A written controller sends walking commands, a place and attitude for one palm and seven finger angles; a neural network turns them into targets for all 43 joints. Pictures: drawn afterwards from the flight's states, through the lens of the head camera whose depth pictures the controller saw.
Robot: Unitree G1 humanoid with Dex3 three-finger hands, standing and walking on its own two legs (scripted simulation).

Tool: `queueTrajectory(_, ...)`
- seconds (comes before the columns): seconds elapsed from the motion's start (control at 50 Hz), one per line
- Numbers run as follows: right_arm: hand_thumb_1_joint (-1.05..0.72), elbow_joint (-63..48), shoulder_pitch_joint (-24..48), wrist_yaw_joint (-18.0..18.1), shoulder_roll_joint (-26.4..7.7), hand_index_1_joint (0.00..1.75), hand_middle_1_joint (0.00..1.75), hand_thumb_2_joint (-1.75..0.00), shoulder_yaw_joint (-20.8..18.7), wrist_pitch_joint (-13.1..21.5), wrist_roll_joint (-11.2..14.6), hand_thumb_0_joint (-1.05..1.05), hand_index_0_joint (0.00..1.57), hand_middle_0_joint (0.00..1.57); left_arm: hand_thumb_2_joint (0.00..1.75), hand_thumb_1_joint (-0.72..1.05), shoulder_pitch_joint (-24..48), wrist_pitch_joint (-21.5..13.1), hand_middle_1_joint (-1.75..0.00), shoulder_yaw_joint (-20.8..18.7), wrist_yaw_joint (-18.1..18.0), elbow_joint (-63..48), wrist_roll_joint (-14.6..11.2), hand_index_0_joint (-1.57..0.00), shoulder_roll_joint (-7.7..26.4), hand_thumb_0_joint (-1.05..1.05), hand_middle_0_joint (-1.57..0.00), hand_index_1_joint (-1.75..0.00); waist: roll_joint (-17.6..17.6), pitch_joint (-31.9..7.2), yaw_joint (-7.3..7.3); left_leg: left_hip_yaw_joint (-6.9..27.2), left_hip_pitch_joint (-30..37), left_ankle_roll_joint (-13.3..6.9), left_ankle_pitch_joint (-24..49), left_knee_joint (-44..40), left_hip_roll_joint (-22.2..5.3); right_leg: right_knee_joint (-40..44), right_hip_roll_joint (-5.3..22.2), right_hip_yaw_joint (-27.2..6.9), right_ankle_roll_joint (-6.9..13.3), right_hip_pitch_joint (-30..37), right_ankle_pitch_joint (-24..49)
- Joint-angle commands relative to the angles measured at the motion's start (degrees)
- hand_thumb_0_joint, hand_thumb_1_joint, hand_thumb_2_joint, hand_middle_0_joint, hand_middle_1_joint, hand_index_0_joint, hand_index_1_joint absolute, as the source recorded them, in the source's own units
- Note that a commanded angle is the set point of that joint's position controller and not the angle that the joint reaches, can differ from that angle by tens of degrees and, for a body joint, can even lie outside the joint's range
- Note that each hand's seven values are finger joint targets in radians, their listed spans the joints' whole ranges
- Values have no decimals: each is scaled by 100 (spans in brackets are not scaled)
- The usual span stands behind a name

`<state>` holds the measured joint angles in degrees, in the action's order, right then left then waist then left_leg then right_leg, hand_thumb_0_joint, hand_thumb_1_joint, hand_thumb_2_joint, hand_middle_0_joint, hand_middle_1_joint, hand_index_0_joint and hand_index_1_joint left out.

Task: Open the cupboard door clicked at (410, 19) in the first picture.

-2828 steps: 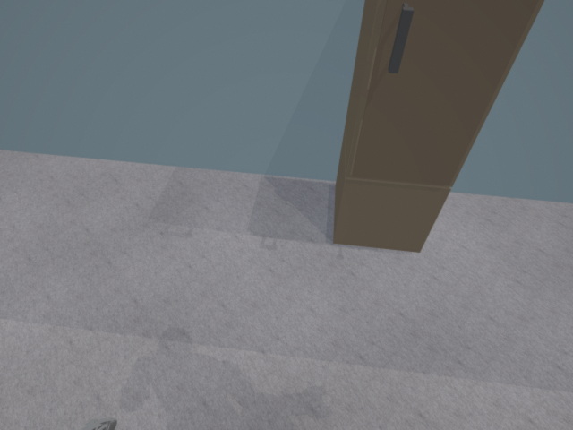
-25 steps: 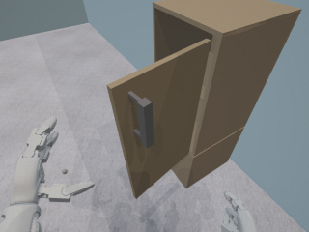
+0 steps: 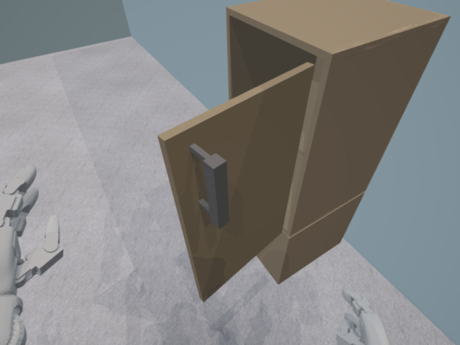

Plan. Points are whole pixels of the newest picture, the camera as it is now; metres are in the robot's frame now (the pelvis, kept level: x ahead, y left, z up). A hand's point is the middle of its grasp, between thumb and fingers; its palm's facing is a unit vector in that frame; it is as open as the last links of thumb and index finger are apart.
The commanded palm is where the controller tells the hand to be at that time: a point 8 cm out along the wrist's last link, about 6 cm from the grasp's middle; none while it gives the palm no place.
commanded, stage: draw the hand back to the body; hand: left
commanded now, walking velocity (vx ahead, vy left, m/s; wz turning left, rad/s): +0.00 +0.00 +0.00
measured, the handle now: (208, 187) +0.33 +0.08 +0.14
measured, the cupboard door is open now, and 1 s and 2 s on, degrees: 100 100 100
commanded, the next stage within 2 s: step back with the hand held close in 0.30 s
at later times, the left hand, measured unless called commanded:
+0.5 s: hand (53, 245) +0.18 +0.26 +0.16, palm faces +0.47 -0.78 -0.41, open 7.4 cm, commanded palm +0.12 +0.29 +0.17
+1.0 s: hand (14, 301) +0.11 +0.27 +0.16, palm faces +0.44 -0.74 -0.52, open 7.4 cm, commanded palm +0.06 +0.30 +0.17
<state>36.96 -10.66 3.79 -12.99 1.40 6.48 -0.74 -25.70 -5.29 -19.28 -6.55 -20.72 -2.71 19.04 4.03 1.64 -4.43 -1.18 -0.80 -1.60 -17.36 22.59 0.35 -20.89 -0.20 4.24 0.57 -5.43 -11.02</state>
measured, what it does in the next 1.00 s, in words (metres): shifts its weight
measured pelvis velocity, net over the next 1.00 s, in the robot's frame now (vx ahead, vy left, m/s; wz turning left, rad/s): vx -0.09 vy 0.01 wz -0.01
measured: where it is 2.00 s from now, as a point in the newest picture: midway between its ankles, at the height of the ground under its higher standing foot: outside the picture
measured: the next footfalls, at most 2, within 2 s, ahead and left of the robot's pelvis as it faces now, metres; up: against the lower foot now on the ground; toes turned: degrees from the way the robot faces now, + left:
right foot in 1.50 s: -0.21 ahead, -0.13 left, +0.00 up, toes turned -4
left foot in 1.70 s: -0.15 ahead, +0.06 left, +0.00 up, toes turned +1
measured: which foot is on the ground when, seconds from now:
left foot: down 0.00-1.00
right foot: down 0.00-1.00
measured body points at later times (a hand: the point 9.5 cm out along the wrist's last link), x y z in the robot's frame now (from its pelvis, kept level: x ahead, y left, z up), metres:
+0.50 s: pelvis -0.01 -0.01 +0.00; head -0.02 -0.03 +0.45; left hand +0.15 +0.30 +0.19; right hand +0.18 -0.22 -0.09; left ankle -0.05 +0.09 -0.74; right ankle +0.01 -0.11 -0.74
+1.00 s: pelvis -0.09 +0.01 -0.02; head -0.07 +0.00 +0.43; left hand +0.08 +0.31 +0.18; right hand +0.10 -0.23 -0.09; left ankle -0.05 +0.09 -0.74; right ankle +0.01 -0.12 -0.74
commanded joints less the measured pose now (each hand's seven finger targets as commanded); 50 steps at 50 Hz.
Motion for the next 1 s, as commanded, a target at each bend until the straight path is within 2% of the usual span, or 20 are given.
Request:
queueTrajectory(0.0,-90,-888,660,2,-577,30,30,-90,-238,279,35,0,20,20,90,90,597,-386,-30,-439,-88,-1201,18,-20,895,0,-20,-30,-116,-402,48,249,-530,147,2154,-370,-216,125,69,-254,102,516,1114)
queueTrajectory(0.02,-90,-879,687,7,-580,30,30,-90,-234,288,33,0,20,20,90,90,594,-384,-30,-429,-90,-1187,32,-20,910,0,-20,-30,25,-383,40,241,-510,151,2162,-370,-200,134,77,-256,112,514,1117)
queueTrajectory(0.1,-90,-893,664,-6,-563,30,30,-90,-240,293,15,0,20,20,90,90,545,-395,-30,-567,-123,-1334,36,-20,1038,0,-20,-30,37,-605,-2,253,-489,181,2322,-349,-191,87,74,-269,111,654,1261)
queueTrajectory(0.18,-90,-902,703,7,-533,30,30,-90,-221,278,10,0,20,20,90,90,558,-387,-30,-635,-122,-1274,16,-20,1074,0,-20,-30,-105,-464,-6,260,-577,161,2098,-384,-181,137,69,-269,117,623,1157)
queueTrajectory(0.22,-90,-890,739,15,-531,30,30,-90,-214,264,21,0,20,20,90,90,564,-362,-30,-595,-111,-1174,23,-20,1042,0,-20,-30,64,-292,7,237,-601,152,1894,-402,-175,213,69,-299,129,516,993)
queueTrajectory(0.32,-90,-881,733,11,-525,30,30,-90,-212,312,24,0,20,20,90,90,624,-405,-30,-527,-113,-1225,46,-20,985,0,-20,-30,166,-324,15,245,-586,152,1759,-429,-165,230,65,-285,128,507,841)
queueTrajectory(0.38,-90,-877,724,6,-530,30,30,-90,-222,331,24,0,20,20,90,90,580,-427,-30,-542,-119,-1209,34,-20,991,0,-20,-30,-18,-377,9,258,-591,131,1730,-441,-173,218,68,-275,111,541,836)
queueTrajectory(0.4,-90,-916,773,10,-559,30,30,-90,-224,371,29,0,20,20,90,90,1133,-498,-30,-700,-152,-1729,35,-20,1263,0,-20,-30,76,-615,20,285,-528,135,1705,-417,-154,209,69,-307,105,635,856)
queueTrajectory(0.42,-90,-1178,697,27,-512,30,30,-90,-79,264,151,0,20,20,90,90,1868,-762,-30,-1624,-212,-1798,19,-20,2130,0,-20,-30,340,270,261,349,-1152,34,926,-382,-217,447,331,-782,123,-71,808)
queueTrajectory(0.44,-90,-1005,601,46,-464,30,30,-90,-170,180,99,0,20,20,90,90,967,-777,-30,-1141,-121,-1155,-6,-20,1461,0,-20,-30,-456,226,308,446,-1231,-21,727,-235,-236,558,463,-804,107,-253,651)
queueTrajectory(0.48,-90,-1079,603,-4,-581,30,30,-90,-271,43,84,0,20,20,90,90,150,-679,-30,-867,-27,-901,30,-20,1129,0,-20,-30,-805,-56,326,359,-923,-52,999,40,-220,632,580,-888,118,-438,782)
queueTrajectory(0.56,-90,-1154,577,11,-674,30,30,-90,-345,-39,91,0,20,20,90,90,-279,-791,-30,-801,-52,-1390,44,-20,1115,0,-20,-30,-90,-873,353,337,-980,7,1466,156,-317,122,724,-810,150,-194,1484)
queueTrajectory(0.66,-90,-1341,566,73,-643,30,30,-90,-447,-150,123,0,20,20,90,90,-639,-828,-30,-1255,-158,-1981,30,-20,1511,0,-20,-30,-368,-1489,334,437,-1182,96,2384,375,-436,-594,734,-737,151,102,2531)
queueTrajectory(0.7,-90,-1390,572,100,-601,30,30,-90,-476,-188,140,0,20,20,90,90,-726,-839,-30,-1364,-187,-2059,13,-20,1568,0,-20,-30,-503,-1472,347,455,-1256,113,2424,455,-440,-730,758,-769,156,-46,2643)
queueTrajectory(0.72,-90,-1389,606,114,-619,30,30,-90,-484,-205,137,0,20,20,90,90,-731,-836,-30,-1396,-199,-2116,18,-20,1592,0,-20,-30,-262,-1438,346,496,-1321,126,2443,442,-442,-785,766,-790,185,-103,2601)
queueTrajectory(0.74,-90,-1405,600,123,-598,30,30,-90,-483,-217,138,0,20,20,90,90,-746,-834,-30,-1393,-217,-2075,17,-20,1566,0,-20,-30,-265,-1304,363,530,-1425,125,2372,381,-485,-847,737,-781,151,-201,2433)
queueTrajectory(0.84,-90,-1464,597,148,-700,30,30,-90,-482,-188,132,0,20,20,90,90,-612,-874,-30,-1305,-244,-1998,92,-20,1432,0,-20,-30,120,-740,338,862,-2523,-132,985,-261,-835,-1313,404,-637,-49,-192,993)
queueTrajectory(0.92,-90,-1551,550,150,-808,30,30,-90,-485,-111,128,0,20,20,90,90,-210,-952,-30,-1259,-252,-1844,255,-20,1343,0,-20,-30,313,-310,336,1055,-4104,-451,-1365,-706,-1039,-1908,263,-647,-125,432,387)
queueTrajectory(0.96,-90,-1550,433,147,-815,30,30,-90,-496,-76,131,0,20,20,90,90,24,-985,-30,-1216,-257,-1750,343,-20,1314,0,-20,-30,-34,-128,392,972,-4449,-517,-2066,-451,-956,-1792,382,-864,-100,363,56)
queueTrajectory(0.98,-90,-1563,391,136,-809,30,30,-90,-507,-63,140,0,20,20,90,90,85,-1008,-30,-1200,-252,-1752,363,-20,1315,0,-20,-30,-274,-135,421,875,-4286,-486,-2124,-135,-793,-1503,482,-1063,-42,73,-189)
